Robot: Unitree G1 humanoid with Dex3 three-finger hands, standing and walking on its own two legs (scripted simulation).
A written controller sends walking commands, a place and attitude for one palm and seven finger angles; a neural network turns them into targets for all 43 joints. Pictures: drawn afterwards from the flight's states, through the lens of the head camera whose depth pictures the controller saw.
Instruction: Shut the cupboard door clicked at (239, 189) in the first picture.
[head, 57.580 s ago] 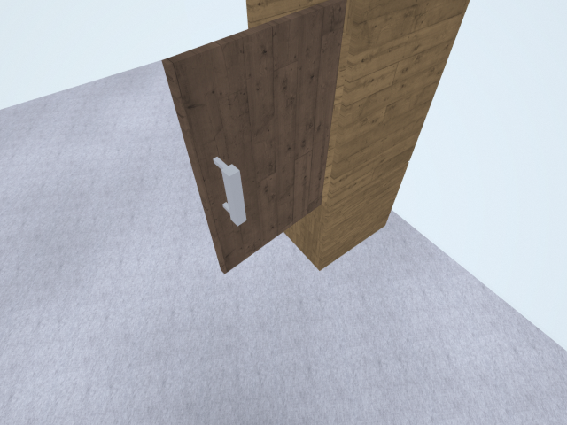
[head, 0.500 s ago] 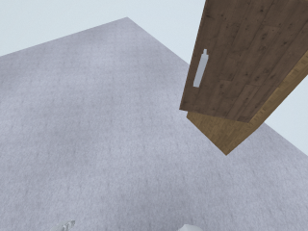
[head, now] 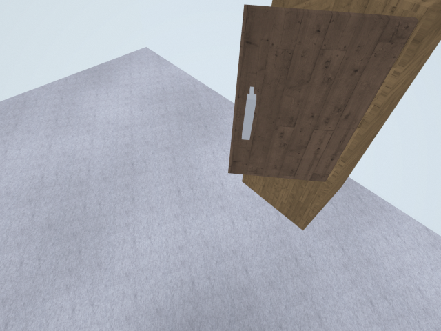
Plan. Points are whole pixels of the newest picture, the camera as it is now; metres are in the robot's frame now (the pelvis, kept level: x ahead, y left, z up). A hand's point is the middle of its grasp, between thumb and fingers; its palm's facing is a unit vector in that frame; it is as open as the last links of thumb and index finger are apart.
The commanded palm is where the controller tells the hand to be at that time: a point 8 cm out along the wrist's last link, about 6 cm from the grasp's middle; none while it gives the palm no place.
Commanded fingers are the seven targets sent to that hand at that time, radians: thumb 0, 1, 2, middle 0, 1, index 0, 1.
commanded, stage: take the last steps up to it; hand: left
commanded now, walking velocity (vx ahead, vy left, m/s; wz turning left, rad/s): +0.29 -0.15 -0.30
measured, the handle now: (248, 113) +0.68 -0.03 -0.02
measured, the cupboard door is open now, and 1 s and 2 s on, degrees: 40 40 40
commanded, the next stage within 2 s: come to a stop and stand still in 0.56 s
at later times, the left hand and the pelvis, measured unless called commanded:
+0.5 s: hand (183, 268) +0.28 +0.11 -0.18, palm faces -0.27 -0.95 -0.17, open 7.4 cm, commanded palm none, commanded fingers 0.00 0.90 0.90 -0.20 -0.30 -0.20 -0.30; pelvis +0.14 -0.06 -0.02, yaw -10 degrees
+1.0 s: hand (208, 255) +0.32 +0.05 -0.18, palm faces -0.10 -0.97 -0.20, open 7.3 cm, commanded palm none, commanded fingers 0.00 0.90 0.90 -0.20 -0.30 -0.20 -0.30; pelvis +0.25 -0.12 -0.01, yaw -10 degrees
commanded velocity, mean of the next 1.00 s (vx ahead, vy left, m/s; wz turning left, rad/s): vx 0.04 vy -0.05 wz -0.08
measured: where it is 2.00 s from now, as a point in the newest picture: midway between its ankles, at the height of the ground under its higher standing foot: outside the picture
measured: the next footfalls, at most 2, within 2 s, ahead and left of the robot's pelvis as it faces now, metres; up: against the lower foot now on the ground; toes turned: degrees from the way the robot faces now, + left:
left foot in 0.04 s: +0.04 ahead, +0.12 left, +0.00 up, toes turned +4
right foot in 0.52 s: +0.24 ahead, -0.20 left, +0.00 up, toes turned -15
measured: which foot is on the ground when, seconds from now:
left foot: up 0.00-0.02, down 0.04-0.52, up 0.54-0.88, down 0.90-1.00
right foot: down 0.00-0.04, up 0.06-0.50, down 0.52-1.00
